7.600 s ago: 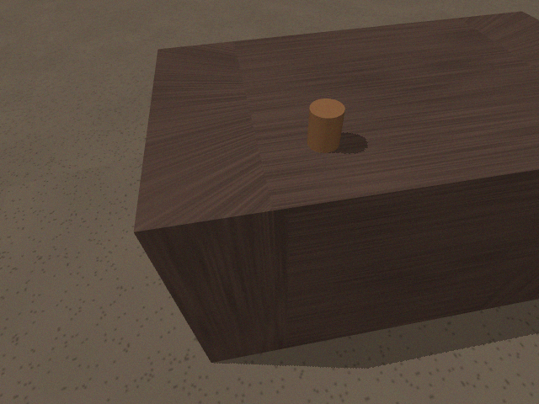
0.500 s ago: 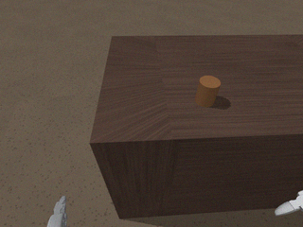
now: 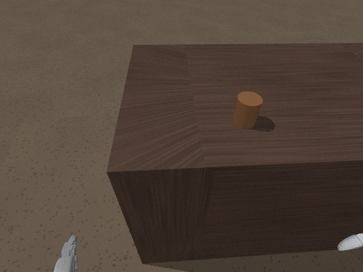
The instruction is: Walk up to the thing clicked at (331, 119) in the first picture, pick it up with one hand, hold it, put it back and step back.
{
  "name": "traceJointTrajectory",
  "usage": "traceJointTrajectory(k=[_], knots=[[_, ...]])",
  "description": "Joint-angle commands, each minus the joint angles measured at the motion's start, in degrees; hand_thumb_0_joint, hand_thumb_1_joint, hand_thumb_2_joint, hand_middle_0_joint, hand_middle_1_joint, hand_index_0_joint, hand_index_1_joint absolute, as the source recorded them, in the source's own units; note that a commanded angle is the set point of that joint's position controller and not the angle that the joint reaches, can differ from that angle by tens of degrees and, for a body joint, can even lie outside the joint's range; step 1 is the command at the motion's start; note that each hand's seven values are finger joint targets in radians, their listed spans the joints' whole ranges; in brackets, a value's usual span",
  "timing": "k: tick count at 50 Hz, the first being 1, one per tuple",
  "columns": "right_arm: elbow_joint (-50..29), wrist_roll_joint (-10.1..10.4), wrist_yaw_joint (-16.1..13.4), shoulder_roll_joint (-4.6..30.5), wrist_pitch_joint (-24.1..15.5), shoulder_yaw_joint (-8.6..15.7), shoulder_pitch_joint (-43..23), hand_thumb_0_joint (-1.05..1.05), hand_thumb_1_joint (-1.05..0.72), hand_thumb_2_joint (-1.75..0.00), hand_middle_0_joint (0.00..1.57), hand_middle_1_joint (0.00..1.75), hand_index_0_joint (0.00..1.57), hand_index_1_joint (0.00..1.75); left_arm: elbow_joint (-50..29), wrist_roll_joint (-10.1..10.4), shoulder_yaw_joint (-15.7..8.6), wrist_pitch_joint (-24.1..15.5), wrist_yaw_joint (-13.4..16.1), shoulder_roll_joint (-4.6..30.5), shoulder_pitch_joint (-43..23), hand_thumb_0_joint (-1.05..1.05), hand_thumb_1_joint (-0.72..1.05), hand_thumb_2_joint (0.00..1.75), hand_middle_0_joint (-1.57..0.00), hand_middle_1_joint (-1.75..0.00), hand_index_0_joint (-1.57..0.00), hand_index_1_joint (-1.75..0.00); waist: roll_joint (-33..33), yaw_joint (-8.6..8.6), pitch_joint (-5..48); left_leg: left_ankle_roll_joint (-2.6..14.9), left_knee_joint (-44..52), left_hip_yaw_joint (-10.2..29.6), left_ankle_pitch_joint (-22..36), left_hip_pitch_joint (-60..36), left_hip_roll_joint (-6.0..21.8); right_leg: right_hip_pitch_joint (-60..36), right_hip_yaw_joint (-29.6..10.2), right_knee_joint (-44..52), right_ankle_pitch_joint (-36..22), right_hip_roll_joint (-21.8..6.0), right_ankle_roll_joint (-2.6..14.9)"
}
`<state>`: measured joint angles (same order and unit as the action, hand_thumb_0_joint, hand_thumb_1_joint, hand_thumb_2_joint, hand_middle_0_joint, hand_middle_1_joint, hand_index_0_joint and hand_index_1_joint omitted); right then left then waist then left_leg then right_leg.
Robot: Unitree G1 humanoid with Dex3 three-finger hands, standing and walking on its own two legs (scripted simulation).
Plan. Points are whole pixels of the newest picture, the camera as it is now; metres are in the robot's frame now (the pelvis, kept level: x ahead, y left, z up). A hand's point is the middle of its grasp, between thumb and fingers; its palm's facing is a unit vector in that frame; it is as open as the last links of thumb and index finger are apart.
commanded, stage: go down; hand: right
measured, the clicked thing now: (246, 110) +0.53 -0.20 +0.07
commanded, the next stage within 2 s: none
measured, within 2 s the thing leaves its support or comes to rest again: neither
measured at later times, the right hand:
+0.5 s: hand out of the picture +0.25 -0.30 +0.18, palm faces +0.39 +0.85 -0.34, open 17.5 cm
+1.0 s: hand (353, 124) +0.34 -0.34 +0.18, palm faces +0.20 +0.97 -0.14, open 17.7 cm
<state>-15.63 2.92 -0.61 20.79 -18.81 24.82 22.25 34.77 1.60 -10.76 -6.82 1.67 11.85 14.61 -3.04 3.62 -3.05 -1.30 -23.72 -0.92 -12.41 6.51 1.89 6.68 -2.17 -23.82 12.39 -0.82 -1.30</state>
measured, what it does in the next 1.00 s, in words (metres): stands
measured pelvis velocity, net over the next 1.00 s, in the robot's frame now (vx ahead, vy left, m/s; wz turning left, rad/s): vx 0.01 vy -0.01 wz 0.02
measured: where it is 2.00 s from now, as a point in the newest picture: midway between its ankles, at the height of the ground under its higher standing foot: outside the picture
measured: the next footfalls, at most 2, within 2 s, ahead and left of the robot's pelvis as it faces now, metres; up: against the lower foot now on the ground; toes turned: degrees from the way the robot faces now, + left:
none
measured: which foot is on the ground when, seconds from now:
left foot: down 0.00-1.00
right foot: down 0.00-1.00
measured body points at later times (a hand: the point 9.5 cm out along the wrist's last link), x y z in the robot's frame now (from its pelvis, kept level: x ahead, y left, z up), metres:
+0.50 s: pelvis +0.00 +0.00 +0.00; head -0.02 +0.01 +0.45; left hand +0.17 +0.26 -0.08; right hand +0.23 -0.35 +0.20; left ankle +0.01 +0.13 -0.74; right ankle +0.01 -0.14 -0.74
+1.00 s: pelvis +0.01 -0.01 +0.00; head +0.01 +0.00 +0.45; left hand +0.16 +0.27 -0.08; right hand +0.32 -0.39 +0.19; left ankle +0.01 +0.13 -0.74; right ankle +0.01 -0.14 -0.74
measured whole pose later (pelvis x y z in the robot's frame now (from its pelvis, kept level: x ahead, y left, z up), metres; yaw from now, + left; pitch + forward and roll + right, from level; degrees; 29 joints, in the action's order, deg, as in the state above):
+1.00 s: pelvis +0.01 -0.01 +0.00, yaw +1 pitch +1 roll +1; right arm 30.4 12.8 25.8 35.1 -2.9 33.0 -19.1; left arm 39.0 1.0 -1.8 -10.9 9.9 14.6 13.2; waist -1.0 0.5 2.0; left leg -1.7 -25.8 0.3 -13.2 13.7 1.2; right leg 14.2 -1.0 -28.0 14.8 -1.5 -0.9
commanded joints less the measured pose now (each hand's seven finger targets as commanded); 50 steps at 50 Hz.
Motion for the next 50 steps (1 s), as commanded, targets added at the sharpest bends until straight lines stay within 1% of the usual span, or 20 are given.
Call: traceJointTrajectory(k=[1,2,4,5,7,9,12,15,16,17,18,24,28,30,33,35,36,42,43,50], knots=[[-11.6,1.1,-1.1,12.6,-3.4,7.4,-5.7,0.00,0.59,-0.05,0.05,0.06,0.05,0.06,-10.7,0.0,-2.7,-3.5,0.4,8.0,-4.3,0.00,-0.56,0.08,-0.06,-0.06,-0.05,-0.06,1.2,-0.34,4.4,1.32,4.5,-2.7,3.3,-0.3,-1.4,0.5,3.7,4.6,-5.6,2.1,1.95],[-11.4,1.3,-1.0,12.4,-3.6,7.2,-6.0,0.00,0.60,-0.05,0.05,0.06,0.05,0.06,-10.4,0.1,-1.1,-3.5,0.2,6.8,-4.0,0.00,-0.56,0.08,-0.06,-0.06,-0.05,-0.06,1.3,-0.13,3.0,1.28,4.8,-2.5,2.5,0.0,-1.2,0.9,3.9,4.4,-5.0,2.2,2.06],[-11.9,1.2,-1.1,13.2,-3.7,8.1,-5.1,0.00,0.54,-0.04,0.03,0.06,0.05,0.06,-9.8,0.0,-3.9,-3.4,0.4,9.2,-3.6,0.00,-0.50,0.00,-0.05,-0.06,-0.08,-0.03,0.6,-0.14,4.1,1.35,4.3,-2.7,3.7,-0.3,-1.3,0.7,3.6,4.7,-6.0,2.0,1.94],[-10.3,0.0,-0.5,7.3,-5.8,5.9,-4.2,0.00,0.56,-0.02,0.04,0.05,0.05,0.05,-8.9,-1.4,0.0,-3.7,-0.2,4.1,-5.9,0.00,-0.54,0.03,-0.06,-0.06,-0.06,-0.06,5.1,-1.30,4.7,0.44,3.3,-2.4,4.3,1.6,-2.1,0.2,2.9,3.1,-5.7,2.1,2.10],[-9.2,0.7,-0.4,11.6,-6.8,9.7,-6.4,0.00,0.58,-0.03,0.04,0.06,0.05,0.06,-7.4,-1.5,-5.6,-3.7,0.7,9.9,-6.4,0.00,-0.54,0.03,-0.06,-0.06,-0.06,-0.06,3.3,-1.34,5.0,0.42,3.1,-2.1,4.0,2.3,-1.7,0.6,2.9,3.1,-4.8,2.3,2.08],[-8.0,0.9,0.2,13.3,-6.8,10.5,-8.1,0.00,0.58,-0.02,0.04,0.05,0.05,0.05,-6.3,-1.6,-3.2,-3.2,0.5,7.9,-7.1,0.00,-0.54,0.03,-0.06,-0.06,-0.06,-0.06,1.5,-1.03,4.4,0.53,3.5,-1.6,2.4,3.2,-1.4,1.3,3.0,3.2,-3.3,2.7,1.99],[-6.4,1.8,1.4,12.2,-6.8,9.2,-12.1,0.00,0.58,-0.03,0.04,0.05,0.05,0.05,-5.1,-1.4,-4.1,-3.3,1.5,8.5,-9.5,0.00,-0.53,0.02,-0.05,-0.06,-0.06,-0.05,0.8,-2.26,5.0,0.66,2.9,-1.8,2.1,3.7,-1.9,1.5,2.5,3.5,-2.2,2.1,1.89],[-4.6,1.9,2.7,14.6,-5.9,9.4,-17.4,0.00,0.56,-0.03,0.04,0.06,0.05,0.06,-5.5,-1.3,0.2,-3.3,2.2,5.2,-11.0,0.00,-0.54,0.02,-0.05,-0.05,-0.06,-0.05,0.2,-1.47,6.5,0.70,2.7,-1.9,3.2,2.7,-1.9,2.0,2.3,3.2,-3.2,2.1,1.78],[-2.7,2.1,3.2,15.7,-5.2,9.6,-18.8,0.00,0.54,-0.03,0.04,0.05,0.05,0.05,-4.6,-1.4,-1.9,-3.1,2.8,7.3,-11.0,0.00,-0.54,0.03,-0.05,-0.05,-0.06,-0.05,-0.2,-2.42,5.6,0.62,3.3,-1.5,2.2,3.5,-1.7,2.2,2.5,3.2,-1.8,2.4,1.88],[-1.7,2.6,3.8,15.8,-4.5,9.5,-20.8,0.00,0.54,-0.03,0.04,0.05,0.05,0.05,-4.2,-1.4,-0.3,-3.1,3.1,6.4,-11.1,0.00,-0.54,0.02,-0.05,-0.05,-0.06,-0.05,-0.7,-2.18,5.3,0.65,3.4,-1.7,1.3,3.7,-1.8,2.4,2.4,3.7,-0.7,2.3,1.84],[0.2,2.8,4.6,17.2,-3.6,9.8,-22.8,0.00,0.54,-0.04,0.04,0.05,0.05,0.05,-3.8,-1.4,-1.7,-3.2,3.6,8.2,-11.3,0.00,-0.54,0.03,-0.05,-0.05,-0.06,-0.05,-1.4,-2.78,6.3,0.70,3.4,-1.4,1.3,4.0,-1.6,1.8,2.4,3.7,-0.5,2.4,1.80],[11.8,6.9,11.5,23.4,2.0,10.6,-37.9,0.00,0.53,-0.04,0.05,0.05,0.05,0.05,-3.3,-0.7,4.0,-4.0,6.2,6.0,-9.8,0.00,-0.54,0.03,-0.05,-0.05,-0.05,-0.04,-1.7,-3.44,9.1,0.71,3.2,-1.9,2.5,4.0,-1.7,1.8,1.8,3.6,-1.0,2.1,1.96],[21.2,9.3,17.1,27.3,6.5,11.1,-45.4,0.00,0.53,-0.02,0.05,0.05,0.06,0.05,-2.8,-0.6,3.4,-5.1,7.5,8.9,-7.3,0.00,-0.55,0.04,-0.05,-0.05,-0.05,-0.05,-2.4,-4.42,11.8,0.82,2.4,-1.6,6.1,4.2,-1.4,0.8,1.8,2.6,-4.1,2.2,1.96],[25.0,10.0,19.2,28.2,8.1,10.7,-48.8,0.00,0.57,-0.02,0.05,0.05,0.05,0.05,-4.2,-0.6,5.2,-5.9,7.5,8.6,-8.4,0.00,-0.56,0.05,-0.05,-0.05,-0.05,-0.05,-1.3,-3.84,13.1,0.83,2.1,-1.7,7.2,4.0,-1.4,0.8,1.8,2.2,-5.6,2.1,1.92],[29.1,10.9,22.2,32.0,9.9,11.8,-54.0,0.00,0.60,-0.02,0.05,0.05,0.05,0.05,-4.1,-0.5,3.5,-6.5,8.2,11.5,-7.5,0.00,-0.56,0.05,-0.05,-0.05,-0.05,-0.05,-1.7,-3.72,15.3,1.17,0.9,-2.1,10.1,4.1,-1.9,0.0,1.4,1.6,-9.3,1.4,1.61],[32.4,11.2,23.5,32.7,10.9,12.1,-54.8,0.00,0.60,-0.02,0.05,0.05,0.05,0.05,-5.0,-0.5,5.1,-6.8,7.9,11.0,-8.1,0.00,-0.56,0.05,-0.05,-0.05,-0.05,-0.05,-1.1,-2.58,15.7,1.35,0.7,-2.1,10.1,3.6,-2.0,1.1,1.3,1.4,-10.1,1.1,1.48],[33.1,11.3,24.0,32.5,11.1,11.6,-54.8,0.00,0.61,-0.02,0.05,0.05,0.05,0.05,-5.6,-0.5,4.0,-7.0,8.0,12.0,-8.8,0.00,-0.56,0.05,-0.05,-0.05,-0.04,-0.05,-1.5,-2.34,15.2,1.55,0.6,-2.2,9.0,3.9,-2.2,1.5,1.2,1.6,-9.4,0.9,1.30],[34.6,11.7,25.5,34.5,11.7,12.5,-57.2,0.00,0.59,-0.01,0.05,0.05,0.05,0.05,-6.6,-0.6,5.6,-7.4,8.1,11.4,-8.9,0.00,-0.56,0.05,-0.05,-0.05,-0.05,-0.05,-1.4,-1.79,17.3,1.67,0.1,-1.6,10.0,2.9,-2.5,2.2,1.6,0.4,-10.8,0.7,1.47],[33.6,11.7,25.7,34.9,11.7,12.8,-57.7,0.00,0.59,-0.02,0.05,0.05,0.05,0.05,-5.9,-0.7,7.5,-7.3,8.0,9.4,-8.5,0.00,-0.56,0.05,-0.05,-0.05,-0.04,-0.05,-2.0,-1.30,18.5,1.61,-0.1,-1.2,11.2,2.2,-2.3,2.1,1.9,-0.1,-11.7,1.0,1.59],[33.1,11.8,26.4,37.0,12.8,12.9,-62.1,0.00,0.58,-0.02,0.05,0.05,0.05,0.05,-3.4,-0.9,7.1,-7.7,9.2,10.1,-6.2,0.00,-0.56,0.05,-0.05,-0.05,-0.05,-0.05,-5.5,-3.00,18.0,1.65,-0.3,-1.0,12.1,4.0,-2.3,1.6,2.1,-1.1,-12.2,1.2,1.62]])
